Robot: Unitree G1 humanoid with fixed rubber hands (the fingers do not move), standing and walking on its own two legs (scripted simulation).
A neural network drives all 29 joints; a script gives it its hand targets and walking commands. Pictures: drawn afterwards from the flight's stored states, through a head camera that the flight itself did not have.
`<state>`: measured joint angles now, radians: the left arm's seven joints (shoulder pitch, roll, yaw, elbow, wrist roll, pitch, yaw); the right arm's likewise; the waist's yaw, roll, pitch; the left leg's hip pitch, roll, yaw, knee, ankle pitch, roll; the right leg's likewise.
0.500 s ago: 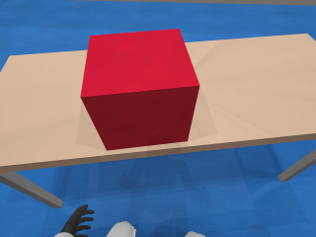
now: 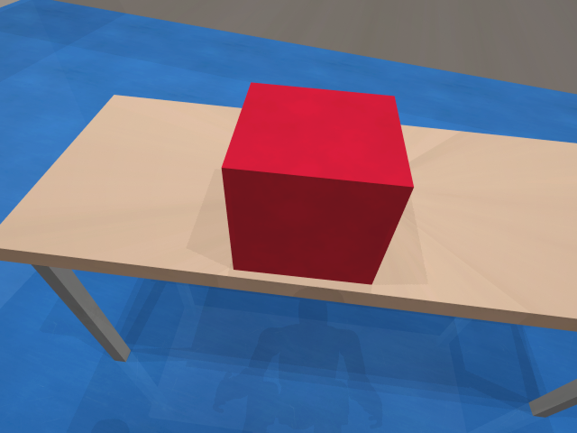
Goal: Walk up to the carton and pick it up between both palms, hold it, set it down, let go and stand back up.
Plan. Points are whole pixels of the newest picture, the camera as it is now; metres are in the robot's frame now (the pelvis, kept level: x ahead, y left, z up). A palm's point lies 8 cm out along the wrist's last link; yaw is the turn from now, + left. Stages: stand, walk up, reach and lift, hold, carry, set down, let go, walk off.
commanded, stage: walk up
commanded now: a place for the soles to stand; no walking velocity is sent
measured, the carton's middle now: (312, 184) +0.54 -0.04 +0.03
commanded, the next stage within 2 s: reach and lift in 1.44 s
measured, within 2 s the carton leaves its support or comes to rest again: neither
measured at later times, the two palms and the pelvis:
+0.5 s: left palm out of the picture +0.04 +0.25 -0.13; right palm out of the picture +0.06 -0.26 -0.12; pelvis +0.01 -0.01 +0.00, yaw +2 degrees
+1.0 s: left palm out of the picture +0.02 +0.26 -0.13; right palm out of the picture +0.09 -0.26 -0.12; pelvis +0.03 +0.00 +0.00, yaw +5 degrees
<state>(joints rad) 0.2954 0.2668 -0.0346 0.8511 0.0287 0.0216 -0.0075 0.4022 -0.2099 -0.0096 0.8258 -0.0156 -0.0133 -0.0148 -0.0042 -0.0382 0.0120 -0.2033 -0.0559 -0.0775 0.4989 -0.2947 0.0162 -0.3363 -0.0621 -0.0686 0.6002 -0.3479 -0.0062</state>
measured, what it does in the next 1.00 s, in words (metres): stands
